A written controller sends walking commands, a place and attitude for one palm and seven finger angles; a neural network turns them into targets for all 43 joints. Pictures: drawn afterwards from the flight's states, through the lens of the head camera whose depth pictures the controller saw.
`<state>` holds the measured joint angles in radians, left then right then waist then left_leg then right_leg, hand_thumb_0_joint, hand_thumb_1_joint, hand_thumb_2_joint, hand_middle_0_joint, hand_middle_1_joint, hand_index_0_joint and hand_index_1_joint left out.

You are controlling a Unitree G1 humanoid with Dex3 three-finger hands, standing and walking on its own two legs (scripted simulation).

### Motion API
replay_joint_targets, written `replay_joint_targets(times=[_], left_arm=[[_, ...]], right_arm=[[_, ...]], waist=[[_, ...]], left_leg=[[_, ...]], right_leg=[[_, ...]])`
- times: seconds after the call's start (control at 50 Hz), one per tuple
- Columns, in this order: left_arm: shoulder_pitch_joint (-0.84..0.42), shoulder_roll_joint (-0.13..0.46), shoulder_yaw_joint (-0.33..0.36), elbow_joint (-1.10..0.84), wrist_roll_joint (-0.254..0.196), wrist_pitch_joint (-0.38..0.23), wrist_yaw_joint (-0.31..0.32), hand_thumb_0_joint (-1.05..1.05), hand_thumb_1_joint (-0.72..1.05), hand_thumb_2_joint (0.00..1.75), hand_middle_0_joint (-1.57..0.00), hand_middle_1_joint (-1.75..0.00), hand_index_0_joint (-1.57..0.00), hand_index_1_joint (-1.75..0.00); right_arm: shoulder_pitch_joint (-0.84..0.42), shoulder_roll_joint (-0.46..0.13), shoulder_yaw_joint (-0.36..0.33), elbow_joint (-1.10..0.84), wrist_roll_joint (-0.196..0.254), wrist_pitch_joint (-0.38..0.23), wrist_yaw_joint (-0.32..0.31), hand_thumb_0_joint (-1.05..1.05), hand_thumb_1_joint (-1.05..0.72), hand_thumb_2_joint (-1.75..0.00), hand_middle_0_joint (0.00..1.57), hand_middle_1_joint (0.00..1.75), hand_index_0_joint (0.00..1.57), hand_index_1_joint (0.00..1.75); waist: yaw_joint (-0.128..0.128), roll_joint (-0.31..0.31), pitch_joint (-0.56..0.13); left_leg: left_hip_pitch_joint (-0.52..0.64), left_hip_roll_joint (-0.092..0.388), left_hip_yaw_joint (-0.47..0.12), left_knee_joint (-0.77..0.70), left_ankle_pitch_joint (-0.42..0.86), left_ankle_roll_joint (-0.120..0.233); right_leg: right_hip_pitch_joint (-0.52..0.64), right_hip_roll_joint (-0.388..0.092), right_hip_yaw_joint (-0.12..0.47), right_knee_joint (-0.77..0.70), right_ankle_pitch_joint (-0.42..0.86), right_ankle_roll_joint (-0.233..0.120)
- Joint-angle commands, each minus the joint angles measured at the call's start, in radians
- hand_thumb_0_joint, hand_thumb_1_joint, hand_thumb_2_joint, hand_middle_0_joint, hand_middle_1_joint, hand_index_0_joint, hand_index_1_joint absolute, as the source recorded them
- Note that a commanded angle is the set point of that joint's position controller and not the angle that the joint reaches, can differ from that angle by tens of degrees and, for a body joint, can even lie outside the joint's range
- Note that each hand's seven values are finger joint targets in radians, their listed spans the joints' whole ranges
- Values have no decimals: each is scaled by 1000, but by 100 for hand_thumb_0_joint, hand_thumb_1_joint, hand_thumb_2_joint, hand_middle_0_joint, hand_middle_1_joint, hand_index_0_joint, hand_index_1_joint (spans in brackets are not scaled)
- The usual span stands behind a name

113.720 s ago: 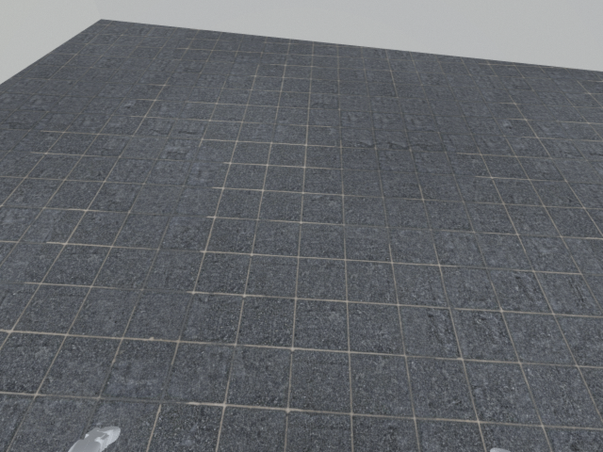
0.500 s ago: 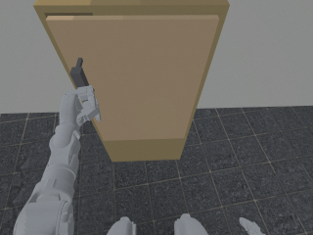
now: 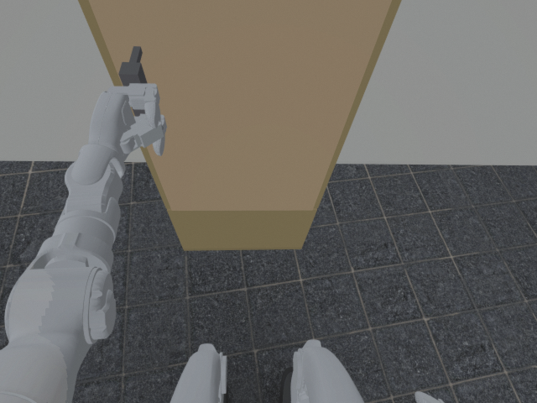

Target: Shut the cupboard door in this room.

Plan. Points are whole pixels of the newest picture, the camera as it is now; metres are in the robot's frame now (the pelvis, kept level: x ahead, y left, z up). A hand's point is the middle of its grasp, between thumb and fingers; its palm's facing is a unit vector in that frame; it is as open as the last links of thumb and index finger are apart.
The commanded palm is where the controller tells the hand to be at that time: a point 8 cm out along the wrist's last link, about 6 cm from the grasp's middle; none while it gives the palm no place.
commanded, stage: pull the fist back off the door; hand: left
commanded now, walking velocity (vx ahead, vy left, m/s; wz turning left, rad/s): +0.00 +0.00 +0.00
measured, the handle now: (145, 96) +0.56 +0.18 +0.09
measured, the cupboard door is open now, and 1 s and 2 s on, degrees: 0 0 0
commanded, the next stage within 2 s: draw the hand back to the body in 0.86 s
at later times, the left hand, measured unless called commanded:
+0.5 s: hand (185, 135) +0.48 +0.11 +0.09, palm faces -0.03 -1.00 -0.02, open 3.1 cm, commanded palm +0.45 +0.17 +0.09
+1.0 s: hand (185, 165) +0.43 +0.11 +0.08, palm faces -0.03 -1.00 -0.02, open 3.1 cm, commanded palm +0.40 +0.17 +0.10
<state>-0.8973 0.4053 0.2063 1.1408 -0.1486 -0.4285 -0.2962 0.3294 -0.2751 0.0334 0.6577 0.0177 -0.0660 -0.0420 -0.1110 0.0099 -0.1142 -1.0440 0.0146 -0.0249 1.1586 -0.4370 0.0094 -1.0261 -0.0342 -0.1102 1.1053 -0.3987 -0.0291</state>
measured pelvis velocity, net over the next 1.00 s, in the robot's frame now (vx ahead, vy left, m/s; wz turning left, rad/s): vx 0.07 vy -0.01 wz -0.05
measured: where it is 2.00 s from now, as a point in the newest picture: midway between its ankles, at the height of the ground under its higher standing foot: outside the picture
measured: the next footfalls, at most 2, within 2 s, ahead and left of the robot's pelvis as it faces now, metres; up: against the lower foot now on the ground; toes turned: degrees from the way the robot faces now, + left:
none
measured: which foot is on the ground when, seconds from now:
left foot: down 0.00-1.00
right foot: down 0.00-1.00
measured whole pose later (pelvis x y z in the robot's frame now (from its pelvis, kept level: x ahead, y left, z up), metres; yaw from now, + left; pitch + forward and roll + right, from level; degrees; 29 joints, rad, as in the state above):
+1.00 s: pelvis +0.07 -0.01 +0.03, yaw -3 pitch +15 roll -1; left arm -0.21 0.14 0.07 0.47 -0.13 -0.40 -0.04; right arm 0.24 -0.25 -0.01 0.54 0.00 -0.04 -0.01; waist -0.01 0.02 -0.13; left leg -0.75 -0.01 -0.03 1.00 -0.51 0.01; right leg -0.78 0.02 -0.04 0.97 -0.46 -0.03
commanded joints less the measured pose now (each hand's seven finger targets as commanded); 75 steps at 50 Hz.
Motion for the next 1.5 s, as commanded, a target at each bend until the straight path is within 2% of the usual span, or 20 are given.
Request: replay_joint_targets(times=[0.0,0.04,0.14,0.2,0.28,0.36,0.42,0.5,0.58,0.64,0.7,0.76,0.82,0.96,1.06,1.2,1.28,1.36,1.46,1.48], left_arm=[[-591,86,60,-179,-39,1,178,0,90,90,-130,-150,-130,-150],[-585,30,32,-189,-22,5,242,0,90,90,-130,-150,-130,-150],[-599,97,-1,-186,90,-26,285,0,90,90,-130,-150,-130,-150],[-569,102,-9,-153,108,-34,269,0,90,90,-130,-150,-130,-150],[-533,153,65,-183,46,-39,248,0,90,90,-130,-150,-130,-150],[-431,57,23,-216,13,-50,222,0,90,90,-130,-150,-130,-150],[-339,94,66,-239,16,-52,234,0,90,90,-130,-150,-130,-150],[-218,138,126,-364,20,-79,268,0,90,90,-130,-150,-130,-150],[-65,74,87,-561,23,-106,289,0,90,90,-130,-150,-130,-150],[76,22,57,-629,13,-95,285,0,90,90,-130,-150,-130,-150],[201,-67,-8,-687,-2,-71,265,0,90,90,-130,-150,-130,-150],[329,-145,-85,-804,-16,-48,242,0,90,90,-130,-150,-130,-150],[347,-163,-107,-852,-19,-32,241,0,90,90,-130,-150,-130,-150],[380,-143,-95,-931,14,-45,272,0,90,90,-130,-150,-130,-150],[631,-51,-5,-1125,-13,-10,252,0,90,90,-130,-150,-130,-150],[731,-90,-29,-1128,-86,129,168,0,90,90,-130,-150,-130,-150],[762,-69,-8,-1188,-112,159,131,0,90,90,-130,-150,-130,-150],[775,14,59,-1304,-125,144,117,0,90,90,-130,-150,-130,-150],[856,48,109,-1316,-146,167,104,0,90,90,-116,-135,-116,-135],[829,137,81,-1340,-2,203,219,0,90,90,-113,-132,-113,-132]], right_arm=[[90,-165,-56,-80,-11,-51,-13,0,-90,-90,20,30,20,30],[93,-164,-59,-83,-21,-60,1,0,-90,-90,20,30,20,30],[114,-171,-61,-82,-33,-55,23,0,-90,-90,20,30,20,30],[113,-177,-59,-90,-32,-52,27,0,-90,-90,20,30,20,30],[99,-179,-58,-108,-26,-56,19,0,-90,-90,20,30,20,30],[100,-169,-64,-122,-25,-60,24,0,-90,-90,20,30,20,30],[89,-168,-66,-130,-21,-47,22,0,-90,-90,20,30,20,30],[78,-155,-69,-159,-20,-30,22,0,-90,-90,20,30,20,30],[57,-140,-78,-188,-19,-22,26,0,-90,-90,20,30,20,30],[57,-134,-85,-191,-15,-12,27,0,-90,-90,20,30,20,30],[48,-126,-90,-195,-8,-12,27,0,-90,-90,20,30,20,30],[36,-117,-94,-215,-4,-12,31,0,-90,-90,20,30,20,30],[30,-107,-94,-199,-5,-7,30,0,-90,-90,20,30,20,30],[-16,-89,-89,-204,-16,-3,24,0,-90,-90,20,30,20,30],[-44,-75,-83,-266,-3,9,20,0,-90,-90,20,30,20,30],[-89,-82,-63,-272,23,2,-6,0,-90,-90,20,30,20,30],[-119,-82,-52,-283,24,-23,-19,0,-90,-90,20,30,20,30],[-139,-81,-45,-288,23,-51,-29,0,-90,-90,20,30,20,30],[-162,-78,-38,-285,31,-80,-36,0,-90,-90,20,30,20,30],[-203,-58,-51,-270,24,-61,-52,0,-90,-90,20,30,20,30]], waist=[[-96,79,-352],[-105,70,-342],[-109,84,-386],[-108,55,-342],[-70,69,-398],[-56,19,-388],[-27,-11,-351],[24,3,-392],[48,57,-451],[46,0,-419],[40,-10,-377],[52,47,-387],[41,10,-349],[61,35,-358],[134,38,-495],[83,-90,-199],[96,-54,-192],[116,2,-223],[126,8,-145],[143,7,-105]], left_leg=[[212,-18,-78,-235,-260,10],[215,-22,-79,-242,-288,8],[199,-32,-59,-222,-249,14],[177,-33,-61,-226,-278,14],[166,-40,-40,-221,-242,14],[198,-35,-43,-240,-236,16],[168,-36,-25,-243,-235,18],[199,-32,-5,-267,-143,20],[312,-20,1,-281,10,16],[336,-14,9,-284,110,15],[374,-12,16,-289,200,14],[472,-9,12,-287,350,9],[487,-3,5,-277,415,4],[481,-14,6,-246,451,1],[549,-23,24,-293,570,8],[496,-29,27,-391,326,17],[523,-40,29,-416,270,20],[560,-43,24,-438,263,20],[564,-40,22,-471,210,17],[577,-36,28,-509,191,20]], right_leg=[[85,38,99,-190,-142,14],[74,37,89,-190,-142,18],[109,38,104,-193,-146,14],[104,40,106,-202,-177,12],[172,37,130,-215,-201,8],[192,43,118,-228,-198,10],[217,41,129,-243,-226,13],[317,44,130,-246,-163,11],[383,55,114,-234,6,5],[435,59,105,-238,127,9],[452,57,96,-241,235,10],[457,56,81,-234,339,4],[450,52,76,-229,395,11],[468,42,88,-195,448,7],[687,43,105,-223,603,3],[672,38,96,-357,478,25],[706,27,115,-402,407,26],[746,27,127,-419,366,20],[738,26,138,-471,253,19],[746,-21,199,-548,211,22]])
